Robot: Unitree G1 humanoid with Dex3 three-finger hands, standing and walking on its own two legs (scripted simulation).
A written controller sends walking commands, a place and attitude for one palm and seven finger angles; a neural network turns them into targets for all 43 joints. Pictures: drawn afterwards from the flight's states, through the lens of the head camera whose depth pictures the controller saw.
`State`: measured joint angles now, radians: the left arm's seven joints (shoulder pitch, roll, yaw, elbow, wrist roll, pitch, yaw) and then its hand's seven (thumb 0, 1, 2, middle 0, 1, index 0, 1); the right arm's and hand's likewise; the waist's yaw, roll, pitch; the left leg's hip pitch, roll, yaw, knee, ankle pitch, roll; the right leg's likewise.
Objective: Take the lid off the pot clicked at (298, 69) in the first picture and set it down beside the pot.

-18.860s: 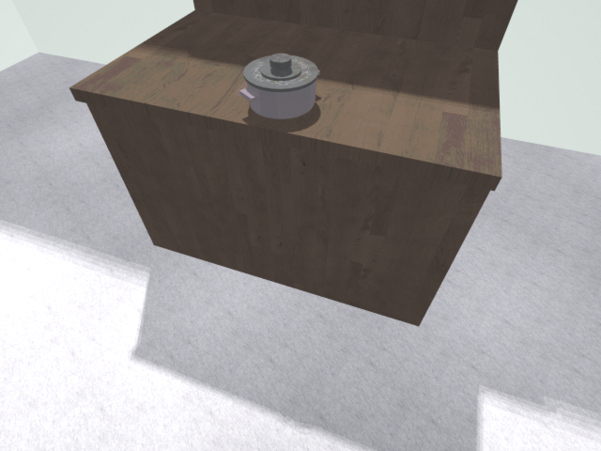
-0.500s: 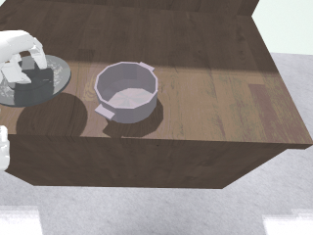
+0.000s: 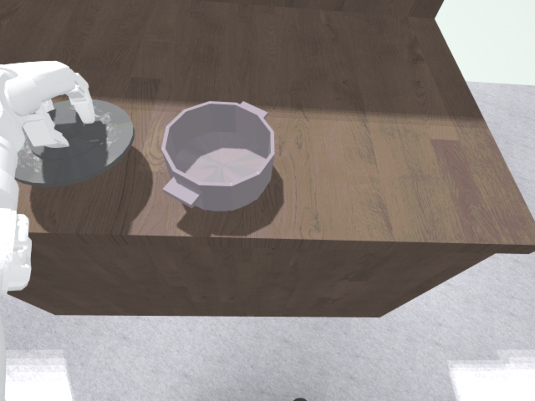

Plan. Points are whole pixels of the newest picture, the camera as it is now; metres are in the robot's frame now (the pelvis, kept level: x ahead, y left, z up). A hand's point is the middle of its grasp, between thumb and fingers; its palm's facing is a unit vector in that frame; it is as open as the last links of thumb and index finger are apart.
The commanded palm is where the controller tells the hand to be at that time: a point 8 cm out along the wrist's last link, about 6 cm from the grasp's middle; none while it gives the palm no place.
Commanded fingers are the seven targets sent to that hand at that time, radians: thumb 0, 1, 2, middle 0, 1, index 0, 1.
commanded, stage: lower the lid onto the table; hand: left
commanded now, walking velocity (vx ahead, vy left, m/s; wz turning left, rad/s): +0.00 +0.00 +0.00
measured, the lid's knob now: (61, 124) +0.51 +0.28 +0.08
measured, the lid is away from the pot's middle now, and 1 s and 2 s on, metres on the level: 0.23 0.23 0.24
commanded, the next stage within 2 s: open the fingers wide in 1.62 s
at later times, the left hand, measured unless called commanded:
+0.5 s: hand (65, 137) +0.49 +0.27 +0.08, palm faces -0.52 -0.08 -0.85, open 8.2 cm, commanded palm +0.54 +0.27 +0.15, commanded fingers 0.00 0.57 1.05 -0.74 -1.02 -0.78 -1.05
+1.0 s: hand (65, 153) +0.48 +0.28 +0.06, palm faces -0.51 -0.09 -0.85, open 8.2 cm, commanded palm +0.53 +0.28 +0.11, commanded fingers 0.00 0.57 1.05 -0.74 -1.02 -0.78 -1.05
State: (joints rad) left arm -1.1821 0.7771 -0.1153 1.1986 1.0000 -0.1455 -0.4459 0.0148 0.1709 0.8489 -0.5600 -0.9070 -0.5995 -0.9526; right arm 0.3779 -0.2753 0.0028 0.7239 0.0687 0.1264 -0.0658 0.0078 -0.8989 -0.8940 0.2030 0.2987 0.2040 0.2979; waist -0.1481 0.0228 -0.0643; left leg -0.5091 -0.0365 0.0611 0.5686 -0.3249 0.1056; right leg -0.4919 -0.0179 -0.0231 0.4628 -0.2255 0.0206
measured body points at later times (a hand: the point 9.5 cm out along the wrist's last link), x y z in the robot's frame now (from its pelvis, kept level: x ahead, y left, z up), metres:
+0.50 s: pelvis +0.00 -0.02 +0.00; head +0.12 +0.01 +0.43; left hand +0.52 +0.27 +0.13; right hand -0.03 -0.30 -0.11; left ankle -0.04 +0.04 -0.73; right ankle -0.02 -0.16 -0.73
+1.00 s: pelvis -0.01 -0.02 -0.01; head +0.11 +0.00 +0.42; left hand +0.50 +0.28 +0.11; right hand -0.04 -0.31 -0.12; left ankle -0.04 +0.04 -0.73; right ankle -0.02 -0.16 -0.73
